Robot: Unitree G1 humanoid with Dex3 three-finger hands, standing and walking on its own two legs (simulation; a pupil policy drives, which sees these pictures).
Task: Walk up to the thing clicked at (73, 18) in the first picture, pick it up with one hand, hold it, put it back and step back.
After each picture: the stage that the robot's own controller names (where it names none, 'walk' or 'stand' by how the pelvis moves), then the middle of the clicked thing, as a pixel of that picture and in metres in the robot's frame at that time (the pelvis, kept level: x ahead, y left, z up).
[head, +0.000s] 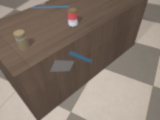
stand; (72, 17) +1.06 +0.09 -0.11
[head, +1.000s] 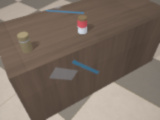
rise first; (82, 24) +0.98 +0.06 -0.09
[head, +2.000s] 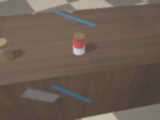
rise first; (79, 43) +0.70 +0.10 -0.10
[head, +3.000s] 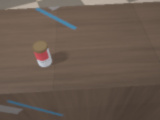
stand; (42, 54) +0.55 +0.24 -0.08
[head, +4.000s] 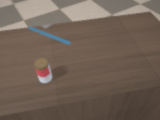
stand; (43, 70) +0.53 +0.22 -0.11
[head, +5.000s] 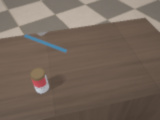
stand; (40, 80) +0.49 +0.22 -0.12
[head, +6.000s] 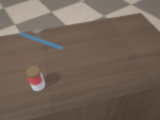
stand; (35, 78) +0.49 +0.24 -0.11
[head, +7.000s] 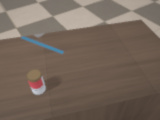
stand; (36, 82) +0.49 +0.24 -0.12
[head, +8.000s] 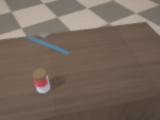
stand; (41, 80) +0.50 +0.22 -0.12
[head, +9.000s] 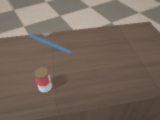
stand; (43, 79) +0.50 +0.21 -0.12
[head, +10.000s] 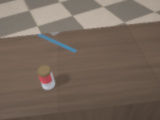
rise first; (46, 77) +0.51 +0.23 -0.12
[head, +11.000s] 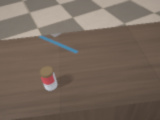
go down; (48, 78) +0.51 +0.22 -0.12
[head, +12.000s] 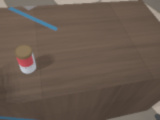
go down; (26, 59) +0.53 +0.20 -0.07
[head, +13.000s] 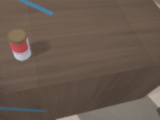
go down; (20, 45) +0.54 +0.21 -0.04
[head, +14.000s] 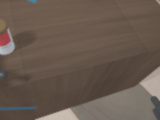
close in; (0, 37) +0.54 +0.22 +0.00
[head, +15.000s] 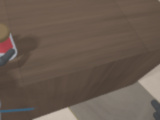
close; (2, 43) +0.51 +0.20 +0.01
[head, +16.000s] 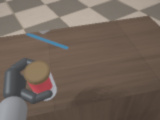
lift; (41, 81) +0.32 +0.14 +0.13
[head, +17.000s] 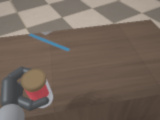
hold; (38, 89) +0.31 +0.15 +0.10
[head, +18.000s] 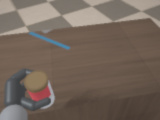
hold; (40, 90) +0.32 +0.15 +0.08
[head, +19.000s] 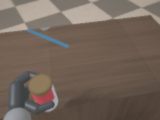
crouch; (44, 93) +0.31 +0.14 +0.07
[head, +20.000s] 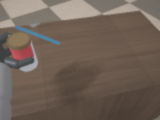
crouch; (23, 52) +0.44 +0.19 +0.12
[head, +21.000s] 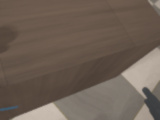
lower; out of the picture +0.52 +0.23 +0.01
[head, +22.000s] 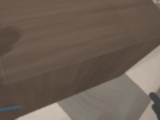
lower; out of the picture +0.52 +0.22 +0.02
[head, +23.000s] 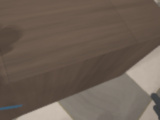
lower; out of the picture +0.52 +0.22 +0.01
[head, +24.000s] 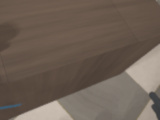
lower; out of the picture +0.52 +0.23 +0.02
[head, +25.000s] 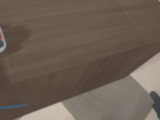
draw back; out of the picture +0.52 +0.21 +0.01
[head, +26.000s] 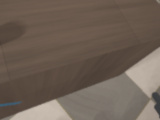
sink last; out of the picture +0.52 +0.22 +0.02
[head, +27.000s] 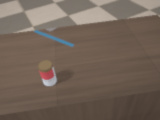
sink last; (47, 73) +0.52 +0.21 -0.07
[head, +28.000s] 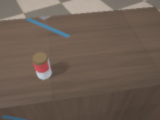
stand; (42, 65) +0.51 +0.20 -0.06
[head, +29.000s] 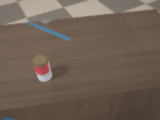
stand; (42, 68) +0.51 +0.21 -0.06
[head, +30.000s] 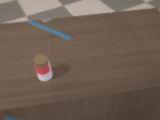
stand; (43, 67) +0.51 +0.20 -0.06
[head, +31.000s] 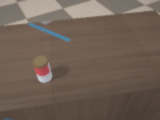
stand; (42, 69) +0.51 +0.21 -0.06
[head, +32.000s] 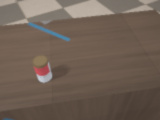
stand; (42, 69) +0.51 +0.21 -0.06
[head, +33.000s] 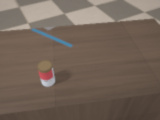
stand; (46, 73) +0.51 +0.20 -0.08
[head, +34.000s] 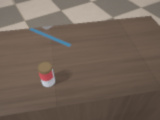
walk; (46, 74) +0.51 +0.19 -0.11
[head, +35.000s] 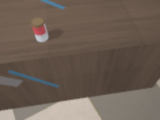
walk; (40, 30) +0.72 +0.26 -0.09
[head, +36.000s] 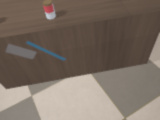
walk; (49, 9) +1.03 +0.29 -0.10
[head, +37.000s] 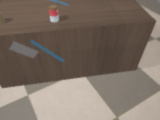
stand; (53, 13) +1.14 +0.24 -0.11
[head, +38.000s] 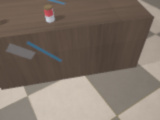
stand; (49, 13) +1.13 +0.26 -0.12
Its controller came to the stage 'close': yes
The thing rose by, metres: 0.21
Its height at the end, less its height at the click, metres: +0.00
